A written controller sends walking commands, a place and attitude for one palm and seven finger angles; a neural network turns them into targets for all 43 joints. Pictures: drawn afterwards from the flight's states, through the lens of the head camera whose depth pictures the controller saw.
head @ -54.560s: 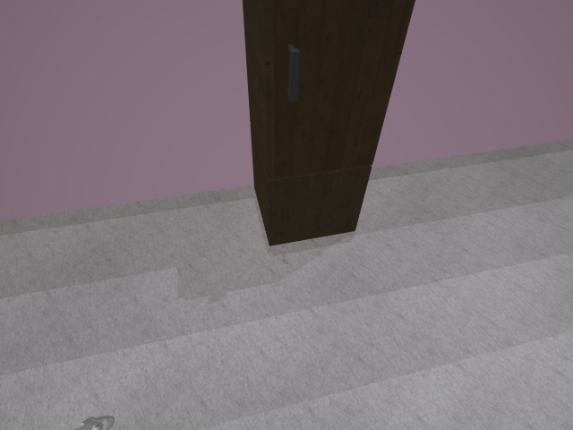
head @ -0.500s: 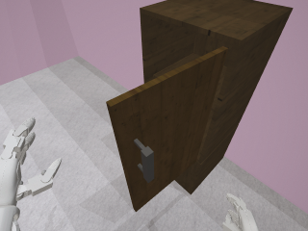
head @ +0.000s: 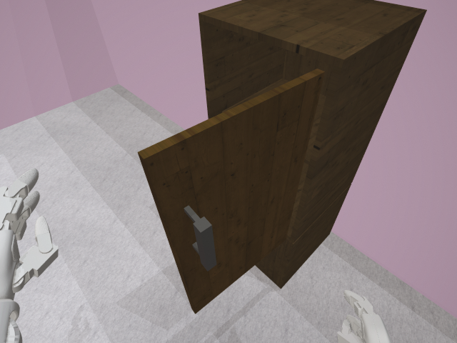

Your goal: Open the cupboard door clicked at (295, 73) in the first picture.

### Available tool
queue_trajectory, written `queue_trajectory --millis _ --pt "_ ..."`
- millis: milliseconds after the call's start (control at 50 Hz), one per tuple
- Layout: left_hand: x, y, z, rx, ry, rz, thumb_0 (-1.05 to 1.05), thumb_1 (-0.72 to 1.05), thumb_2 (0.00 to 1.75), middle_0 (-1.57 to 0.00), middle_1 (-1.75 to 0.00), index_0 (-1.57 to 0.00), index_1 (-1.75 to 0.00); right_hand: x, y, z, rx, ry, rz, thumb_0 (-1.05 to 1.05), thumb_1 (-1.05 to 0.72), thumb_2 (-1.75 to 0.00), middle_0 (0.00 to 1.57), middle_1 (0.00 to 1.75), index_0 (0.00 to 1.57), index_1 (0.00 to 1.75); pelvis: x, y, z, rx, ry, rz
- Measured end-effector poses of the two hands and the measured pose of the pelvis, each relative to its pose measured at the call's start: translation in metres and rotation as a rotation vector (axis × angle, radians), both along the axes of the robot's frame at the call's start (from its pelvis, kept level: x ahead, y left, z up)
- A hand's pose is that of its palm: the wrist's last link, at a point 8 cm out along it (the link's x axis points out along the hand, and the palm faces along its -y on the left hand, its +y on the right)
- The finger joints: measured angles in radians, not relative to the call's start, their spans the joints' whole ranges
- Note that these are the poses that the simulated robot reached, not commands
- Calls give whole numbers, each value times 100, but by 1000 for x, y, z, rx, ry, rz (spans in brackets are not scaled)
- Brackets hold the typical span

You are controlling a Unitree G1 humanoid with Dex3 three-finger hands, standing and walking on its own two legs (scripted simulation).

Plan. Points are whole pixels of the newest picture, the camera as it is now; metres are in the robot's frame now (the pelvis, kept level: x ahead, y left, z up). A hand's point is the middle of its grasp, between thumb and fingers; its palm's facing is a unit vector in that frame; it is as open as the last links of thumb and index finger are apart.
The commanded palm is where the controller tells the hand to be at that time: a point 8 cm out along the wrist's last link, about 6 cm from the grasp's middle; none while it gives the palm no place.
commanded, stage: step back with the hand held close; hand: left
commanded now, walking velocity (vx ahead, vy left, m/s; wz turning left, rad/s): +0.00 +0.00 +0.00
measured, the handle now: (199, 238) +0.28 +0.10 +0.04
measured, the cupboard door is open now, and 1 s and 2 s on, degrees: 85 85 85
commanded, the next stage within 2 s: stop stepping back and stand still in 1.06 s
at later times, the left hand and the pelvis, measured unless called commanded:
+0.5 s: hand (49, 262) +0.17 +0.26 +0.15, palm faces +0.28 -0.80 -0.53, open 7.4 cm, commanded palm +0.11 +0.31 +0.17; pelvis -0.05 +0.02 +0.00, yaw -3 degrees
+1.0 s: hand out of the picture +0.03 +0.31 +0.15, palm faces +0.45 -0.78 -0.43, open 7.4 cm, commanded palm -0.02 +0.36 +0.17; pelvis -0.16 +0.05 -0.02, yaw +1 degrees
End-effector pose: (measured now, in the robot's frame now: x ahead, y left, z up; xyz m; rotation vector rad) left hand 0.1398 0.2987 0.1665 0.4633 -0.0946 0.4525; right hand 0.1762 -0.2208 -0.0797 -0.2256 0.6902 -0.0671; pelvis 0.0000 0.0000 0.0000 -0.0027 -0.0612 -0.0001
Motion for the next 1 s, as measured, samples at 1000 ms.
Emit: queue_trajectory --millis 1000 --pt "-155 51 2 106 -141 -63 1 89 90 -21 -30 -21 -31 -166 49 -7 -54 51 -32 1 -90 -90 20 30 21 30 -155 53 -18 -30 42 17"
